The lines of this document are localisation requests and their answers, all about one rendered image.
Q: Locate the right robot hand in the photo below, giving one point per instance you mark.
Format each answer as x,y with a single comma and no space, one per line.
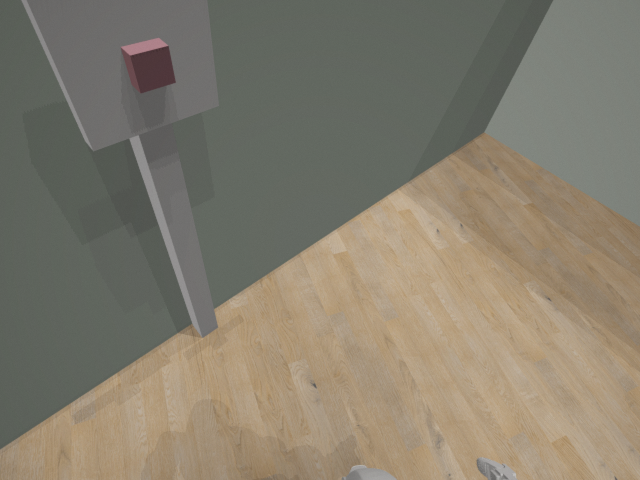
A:
495,471

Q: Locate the panel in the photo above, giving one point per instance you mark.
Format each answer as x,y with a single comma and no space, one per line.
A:
82,40

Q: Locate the button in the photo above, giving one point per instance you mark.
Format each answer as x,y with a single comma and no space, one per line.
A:
149,64

